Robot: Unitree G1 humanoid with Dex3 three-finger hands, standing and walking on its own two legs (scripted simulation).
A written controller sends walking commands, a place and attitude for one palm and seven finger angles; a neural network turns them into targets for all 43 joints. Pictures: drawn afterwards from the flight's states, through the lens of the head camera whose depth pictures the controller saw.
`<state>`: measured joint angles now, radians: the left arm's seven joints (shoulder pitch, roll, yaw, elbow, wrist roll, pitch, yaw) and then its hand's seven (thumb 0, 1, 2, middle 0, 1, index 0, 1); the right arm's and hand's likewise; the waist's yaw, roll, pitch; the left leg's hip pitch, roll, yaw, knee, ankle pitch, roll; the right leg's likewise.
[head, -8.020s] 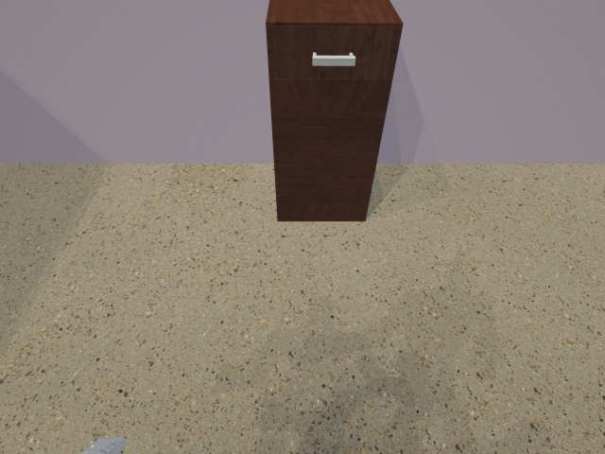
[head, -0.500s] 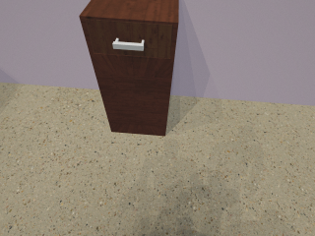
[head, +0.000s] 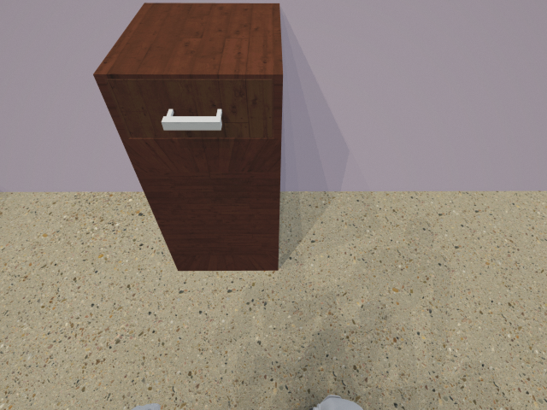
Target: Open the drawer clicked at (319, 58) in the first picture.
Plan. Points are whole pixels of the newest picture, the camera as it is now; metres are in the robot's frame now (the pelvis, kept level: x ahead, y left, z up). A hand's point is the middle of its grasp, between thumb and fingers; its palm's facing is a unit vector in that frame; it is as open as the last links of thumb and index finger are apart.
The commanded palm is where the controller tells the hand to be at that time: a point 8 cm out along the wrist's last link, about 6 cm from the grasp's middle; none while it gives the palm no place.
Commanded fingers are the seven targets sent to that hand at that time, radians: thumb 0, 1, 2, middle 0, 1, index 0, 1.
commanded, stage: take the last steps up to it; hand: left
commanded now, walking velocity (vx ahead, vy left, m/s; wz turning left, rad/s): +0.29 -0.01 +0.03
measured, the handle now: (193, 118) +0.73 +0.20 +0.02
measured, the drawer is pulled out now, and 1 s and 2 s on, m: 0.00 0.00 0.00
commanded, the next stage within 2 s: come to a stop and stand still in 0.42 s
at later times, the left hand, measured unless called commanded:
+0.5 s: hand out of the picture +0.09 +0.17 -0.18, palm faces +0.14 -0.98 -0.13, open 7.4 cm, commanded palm none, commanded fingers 0.00 0.90 0.90 -0.20 -0.30 -0.20 -0.30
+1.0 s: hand (191, 342) +0.27 +0.16 -0.15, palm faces +0.03 -0.95 -0.31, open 7.4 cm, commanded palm none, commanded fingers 0.00 0.90 0.90 -0.20 -0.30 -0.20 -0.30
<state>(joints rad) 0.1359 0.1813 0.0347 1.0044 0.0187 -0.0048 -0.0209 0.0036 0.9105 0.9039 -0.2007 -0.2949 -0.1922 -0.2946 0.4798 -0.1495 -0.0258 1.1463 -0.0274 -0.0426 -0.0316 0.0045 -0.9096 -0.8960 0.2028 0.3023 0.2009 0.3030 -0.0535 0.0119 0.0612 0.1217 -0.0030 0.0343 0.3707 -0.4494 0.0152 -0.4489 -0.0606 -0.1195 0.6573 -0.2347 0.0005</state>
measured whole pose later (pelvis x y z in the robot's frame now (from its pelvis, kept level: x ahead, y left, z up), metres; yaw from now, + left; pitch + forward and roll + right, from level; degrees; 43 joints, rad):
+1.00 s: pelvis +0.20 -0.04 +0.01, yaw +1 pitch -1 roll +2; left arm 0.17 0.17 0.04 1.02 0.02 0.01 0.03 0.00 0.91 0.90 -0.20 -0.29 -0.19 -0.29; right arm 0.22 -0.18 -0.07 1.07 -0.01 0.05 -0.04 0.01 -0.91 -0.90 0.20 0.30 0.20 0.30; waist -0.02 0.06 0.09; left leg -0.31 0.04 0.04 0.80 -0.49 -0.02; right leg -0.29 -0.03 -0.09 0.60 -0.29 -0.05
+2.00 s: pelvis +0.20 -0.03 +0.01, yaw +1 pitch +2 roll +0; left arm 0.20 0.15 0.03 1.12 0.01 -0.02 0.03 0.01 0.93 0.90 -0.20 -0.30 -0.19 -0.29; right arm 0.40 -0.10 -0.01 1.17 -0.01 -0.01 -0.06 0.00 -0.90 -0.90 0.20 0.30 0.20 0.30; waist -0.05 0.04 0.03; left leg -0.11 0.04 0.01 0.47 -0.36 -0.02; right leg -0.22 0.00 -0.09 0.49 -0.29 -0.03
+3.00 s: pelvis +0.13 +0.03 +0.01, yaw +3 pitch -1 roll +0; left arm 0.36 0.15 -0.01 1.08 0.03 0.01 0.02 0.00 0.91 0.90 -0.20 -0.29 -0.19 -0.29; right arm 0.34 -0.16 0.01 1.05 -0.03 0.01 -0.02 0.01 -0.91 -0.90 0.20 0.30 0.20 0.30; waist 0.01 0.00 0.02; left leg -0.22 -0.06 0.09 0.48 -0.24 0.10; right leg -0.27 -0.06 -0.01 0.50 -0.24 0.00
